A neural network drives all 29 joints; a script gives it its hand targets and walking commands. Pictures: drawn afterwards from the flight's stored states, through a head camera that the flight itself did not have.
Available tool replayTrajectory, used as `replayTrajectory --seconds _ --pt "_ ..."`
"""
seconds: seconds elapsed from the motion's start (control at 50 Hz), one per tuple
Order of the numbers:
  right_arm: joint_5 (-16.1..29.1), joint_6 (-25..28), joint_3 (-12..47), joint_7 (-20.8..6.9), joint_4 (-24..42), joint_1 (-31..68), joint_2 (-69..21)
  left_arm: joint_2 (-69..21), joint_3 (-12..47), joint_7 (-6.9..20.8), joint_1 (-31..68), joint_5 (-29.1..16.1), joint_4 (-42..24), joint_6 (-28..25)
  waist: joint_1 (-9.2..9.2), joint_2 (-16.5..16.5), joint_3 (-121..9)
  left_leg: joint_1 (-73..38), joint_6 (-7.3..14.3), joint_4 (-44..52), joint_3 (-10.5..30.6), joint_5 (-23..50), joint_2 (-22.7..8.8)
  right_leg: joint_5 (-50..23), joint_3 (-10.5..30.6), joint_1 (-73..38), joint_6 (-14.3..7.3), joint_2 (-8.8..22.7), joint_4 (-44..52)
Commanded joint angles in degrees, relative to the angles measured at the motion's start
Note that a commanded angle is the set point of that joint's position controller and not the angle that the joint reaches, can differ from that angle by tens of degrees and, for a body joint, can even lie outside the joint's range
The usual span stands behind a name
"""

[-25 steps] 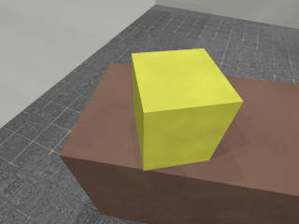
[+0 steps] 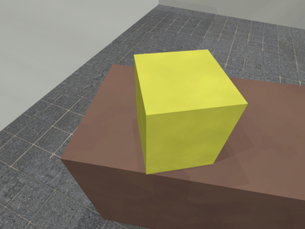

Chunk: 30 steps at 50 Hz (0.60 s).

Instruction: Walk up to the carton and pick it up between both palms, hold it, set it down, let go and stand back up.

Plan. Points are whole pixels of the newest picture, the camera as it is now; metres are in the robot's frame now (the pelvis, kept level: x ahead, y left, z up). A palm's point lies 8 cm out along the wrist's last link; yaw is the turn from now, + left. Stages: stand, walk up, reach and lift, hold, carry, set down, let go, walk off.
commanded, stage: walk up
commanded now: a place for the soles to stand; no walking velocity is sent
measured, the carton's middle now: (176, 113) +0.40 -0.04 +0.10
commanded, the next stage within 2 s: none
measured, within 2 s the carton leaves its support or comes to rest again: neither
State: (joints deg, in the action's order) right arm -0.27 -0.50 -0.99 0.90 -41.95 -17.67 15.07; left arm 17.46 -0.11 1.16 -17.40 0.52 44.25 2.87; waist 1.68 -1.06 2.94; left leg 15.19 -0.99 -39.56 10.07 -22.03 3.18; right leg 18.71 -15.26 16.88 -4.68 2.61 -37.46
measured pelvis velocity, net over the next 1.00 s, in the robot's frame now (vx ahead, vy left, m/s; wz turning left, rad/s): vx -0.04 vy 0.02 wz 0.08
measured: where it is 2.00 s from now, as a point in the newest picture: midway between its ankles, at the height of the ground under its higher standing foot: outside the picture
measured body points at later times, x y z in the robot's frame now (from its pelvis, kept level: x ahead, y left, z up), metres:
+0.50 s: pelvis +0.00 +0.00 +0.00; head +0.01 +0.00 +0.45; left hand +0.06 +0.28 -0.12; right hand +0.09 -0.26 -0.12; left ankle +0.00 +0.14 -0.72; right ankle +0.03 -0.07 -0.72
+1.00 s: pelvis -0.04 +0.02 -0.01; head +0.00 +0.02 +0.44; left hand +0.04 +0.31 -0.12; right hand +0.09 -0.24 -0.13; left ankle -0.05 +0.14 -0.68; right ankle +0.03 -0.07 -0.72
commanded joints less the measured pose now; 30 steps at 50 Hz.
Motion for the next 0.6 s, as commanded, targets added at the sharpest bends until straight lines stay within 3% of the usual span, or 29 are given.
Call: replayTrajectory --seconds 0.0,0.58 --pt "0.0 1.6 -3.0 0.5 5.6 -0.3 9.7 10.7 -3.3 -0.6 -1.1 0.0 -4.8 -1.4 0.03 0.0 -1.7 9.2 4.3 6.1 3.7 8.1 -4.2 -1.9 14.5 -8.2 -0.9 10.6 11.4" --pt "0.0 1.6 -3.1 0.5 5.7 -0.5 9.8 10.7 -3.3 -0.6 -0.9 0.0 -4.9 -1.3 0.0 -0.1 -1.5 9.4 4.4 6.3 3.8 7.7 -4.4 -1.1 14.4 -7.9 -0.8 10.5 11.2"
